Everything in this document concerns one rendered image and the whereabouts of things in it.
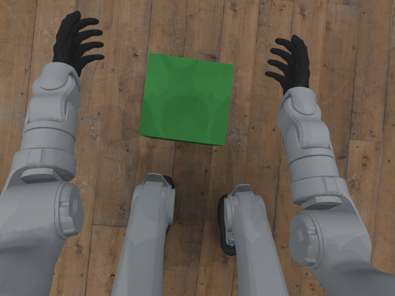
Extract carton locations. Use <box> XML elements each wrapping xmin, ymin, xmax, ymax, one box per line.
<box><xmin>139</xmin><ymin>52</ymin><xmax>235</xmax><ymax>146</ymax></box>

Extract robot right upper arm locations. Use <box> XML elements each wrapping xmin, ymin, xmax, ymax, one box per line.
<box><xmin>288</xmin><ymin>210</ymin><xmax>395</xmax><ymax>296</ymax></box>

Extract robot left forearm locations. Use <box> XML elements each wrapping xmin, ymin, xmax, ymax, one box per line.
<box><xmin>0</xmin><ymin>62</ymin><xmax>82</xmax><ymax>200</ymax></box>

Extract left robot hand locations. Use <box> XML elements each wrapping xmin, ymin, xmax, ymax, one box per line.
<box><xmin>52</xmin><ymin>11</ymin><xmax>104</xmax><ymax>77</ymax></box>

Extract right robot hand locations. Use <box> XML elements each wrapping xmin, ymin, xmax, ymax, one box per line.
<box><xmin>265</xmin><ymin>35</ymin><xmax>310</xmax><ymax>96</ymax></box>

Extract robot left foot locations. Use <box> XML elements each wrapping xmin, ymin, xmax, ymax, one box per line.
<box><xmin>163</xmin><ymin>176</ymin><xmax>175</xmax><ymax>235</ymax></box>

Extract robot left upper arm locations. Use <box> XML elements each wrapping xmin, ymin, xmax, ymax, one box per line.
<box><xmin>0</xmin><ymin>181</ymin><xmax>85</xmax><ymax>296</ymax></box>

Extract robot right forearm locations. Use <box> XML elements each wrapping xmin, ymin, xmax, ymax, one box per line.
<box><xmin>276</xmin><ymin>87</ymin><xmax>372</xmax><ymax>256</ymax></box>

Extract left robot thigh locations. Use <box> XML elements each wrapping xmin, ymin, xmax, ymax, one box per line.
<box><xmin>111</xmin><ymin>181</ymin><xmax>175</xmax><ymax>296</ymax></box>

